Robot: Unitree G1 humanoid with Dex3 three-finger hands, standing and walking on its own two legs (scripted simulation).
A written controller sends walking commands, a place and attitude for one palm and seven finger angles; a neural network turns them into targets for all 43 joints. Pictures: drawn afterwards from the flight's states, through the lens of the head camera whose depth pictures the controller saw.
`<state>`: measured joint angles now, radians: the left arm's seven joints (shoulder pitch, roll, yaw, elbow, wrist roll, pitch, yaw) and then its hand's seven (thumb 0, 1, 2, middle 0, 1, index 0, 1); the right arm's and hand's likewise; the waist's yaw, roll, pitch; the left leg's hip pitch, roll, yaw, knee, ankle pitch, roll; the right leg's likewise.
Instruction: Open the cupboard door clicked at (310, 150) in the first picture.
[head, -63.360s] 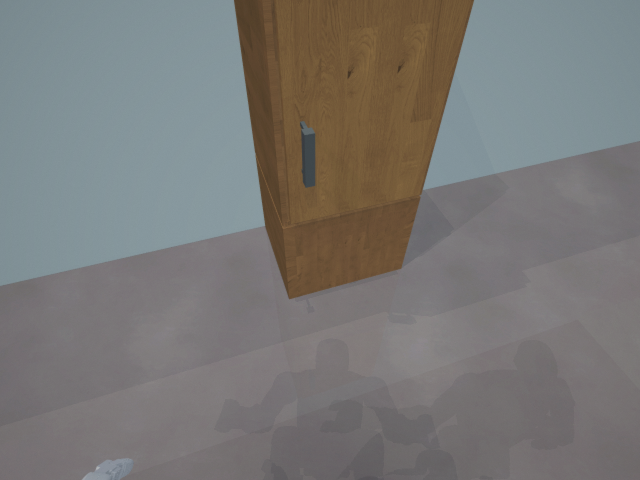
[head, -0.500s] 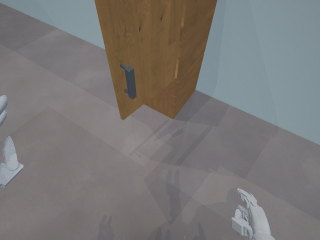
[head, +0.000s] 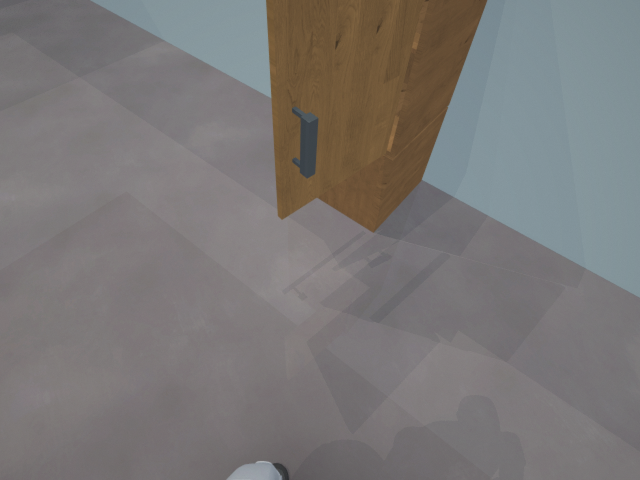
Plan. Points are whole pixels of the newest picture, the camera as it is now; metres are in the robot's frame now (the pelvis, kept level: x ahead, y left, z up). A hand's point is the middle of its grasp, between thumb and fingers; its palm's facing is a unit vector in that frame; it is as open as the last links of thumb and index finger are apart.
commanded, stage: let the arm hang, fingers relaxed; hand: left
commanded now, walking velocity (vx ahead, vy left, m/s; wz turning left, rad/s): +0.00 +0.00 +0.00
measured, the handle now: (302, 142) +0.77 +0.08 -0.09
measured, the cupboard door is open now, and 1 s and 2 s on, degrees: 81 81 81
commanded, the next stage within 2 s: look to check the result in 0.64 s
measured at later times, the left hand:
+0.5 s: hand out of the picture +0.03 +0.17 -0.17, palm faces -0.02 -0.99 -0.17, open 7.4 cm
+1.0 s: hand out of the picture +0.05 +0.18 -0.17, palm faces -0.02 -0.98 -0.22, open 7.4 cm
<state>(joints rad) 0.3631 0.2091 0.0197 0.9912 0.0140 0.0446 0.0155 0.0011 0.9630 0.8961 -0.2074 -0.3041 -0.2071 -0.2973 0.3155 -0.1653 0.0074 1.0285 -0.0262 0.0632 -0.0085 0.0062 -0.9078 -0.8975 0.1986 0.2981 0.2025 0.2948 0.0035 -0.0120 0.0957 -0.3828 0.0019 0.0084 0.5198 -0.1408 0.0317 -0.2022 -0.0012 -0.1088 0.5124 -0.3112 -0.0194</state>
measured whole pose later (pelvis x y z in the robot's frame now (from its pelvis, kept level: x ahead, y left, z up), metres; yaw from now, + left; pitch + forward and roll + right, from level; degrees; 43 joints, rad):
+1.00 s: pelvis +0.05 -0.01 +0.01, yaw -2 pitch -1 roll +1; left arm 0.26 0.17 0.00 1.14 0.01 -0.01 0.03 0.01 0.90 0.90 -0.20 -0.30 -0.20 -0.30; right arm 0.20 -0.18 0.00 1.15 -0.01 0.00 -0.03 0.00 -0.91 -0.90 0.20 0.30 0.20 0.29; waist -0.01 0.00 0.07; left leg -0.22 -0.01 0.05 0.40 -0.17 0.02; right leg -0.05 -0.02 -0.06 0.39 -0.32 -0.01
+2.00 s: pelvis +0.06 -0.03 +0.01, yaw -3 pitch -2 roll +1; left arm 0.19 0.24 0.00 1.13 0.01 -0.01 0.02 0.01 0.90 0.90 -0.20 -0.30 -0.20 -0.30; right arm 0.14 -0.26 0.00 1.15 -0.01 0.00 -0.02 0.00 -0.91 -0.90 0.20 0.30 0.20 0.29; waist -0.01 0.00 0.07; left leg -0.17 0.02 0.05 0.36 -0.17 -0.01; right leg 0.02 0.02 -0.06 0.31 -0.30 -0.04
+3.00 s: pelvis +0.06 -0.03 +0.01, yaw -2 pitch -1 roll +1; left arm 0.15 0.29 0.00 1.13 0.01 -0.01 0.01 0.01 0.90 0.90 -0.20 -0.30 -0.21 -0.30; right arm 0.12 -0.29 0.00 1.14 -0.01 0.00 -0.02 0.00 -0.91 -0.90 0.20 0.30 0.20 0.29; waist -0.01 0.00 0.08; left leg -0.17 0.01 0.05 0.34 -0.15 -0.01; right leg 0.02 0.01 -0.06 0.28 -0.28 -0.03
